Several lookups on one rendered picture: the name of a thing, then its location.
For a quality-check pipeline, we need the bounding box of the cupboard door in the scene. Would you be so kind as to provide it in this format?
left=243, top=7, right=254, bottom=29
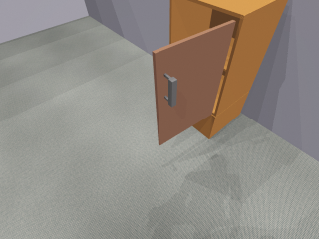
left=152, top=20, right=236, bottom=145

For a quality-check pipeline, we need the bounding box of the handle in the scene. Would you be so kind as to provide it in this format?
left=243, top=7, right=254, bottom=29
left=163, top=73, right=177, bottom=107

